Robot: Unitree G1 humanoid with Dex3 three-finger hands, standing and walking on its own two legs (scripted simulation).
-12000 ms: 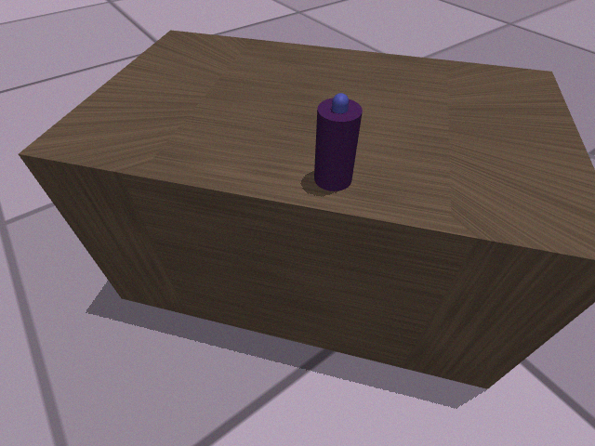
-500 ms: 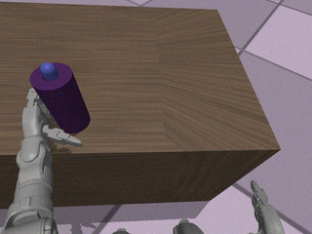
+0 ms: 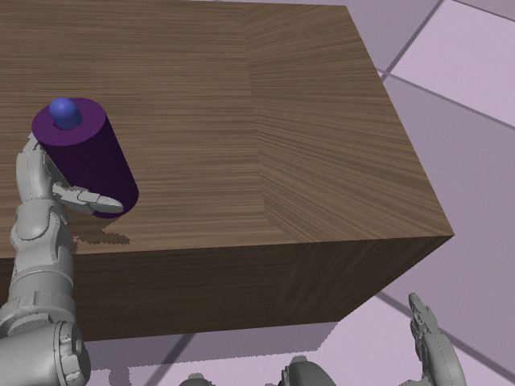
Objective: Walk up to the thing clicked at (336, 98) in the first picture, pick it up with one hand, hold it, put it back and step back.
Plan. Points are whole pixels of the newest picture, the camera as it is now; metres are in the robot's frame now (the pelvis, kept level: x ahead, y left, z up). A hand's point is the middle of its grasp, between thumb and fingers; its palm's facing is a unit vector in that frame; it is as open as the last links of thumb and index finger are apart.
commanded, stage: close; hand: left
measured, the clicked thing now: (90, 157) +0.45 +0.23 +0.09
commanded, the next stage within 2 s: settle in 0.42 s
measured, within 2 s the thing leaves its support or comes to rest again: leaves its support in 0.18 s
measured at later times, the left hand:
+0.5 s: hand (85, 157) +0.46 +0.24 +0.08, palm faces +0.23 -0.97 +0.03, open 12.0 cm
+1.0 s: hand (90, 141) +0.46 +0.23 +0.11, palm faces +0.21 -0.98 +0.01, open 12.2 cm
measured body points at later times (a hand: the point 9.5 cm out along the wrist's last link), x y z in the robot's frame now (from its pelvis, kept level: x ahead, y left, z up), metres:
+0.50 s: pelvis +0.00 +0.01 -0.01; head +0.09 +0.03 +0.43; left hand +0.44 +0.30 +0.08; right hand +0.15 -0.24 -0.04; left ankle -0.01 +0.12 -0.68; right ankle +0.04 -0.14 -0.68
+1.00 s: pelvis +0.02 +0.00 +0.01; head +0.09 +0.02 +0.45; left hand +0.45 +0.28 +0.11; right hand +0.17 -0.26 -0.04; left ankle -0.01 +0.12 -0.68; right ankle +0.04 -0.14 -0.68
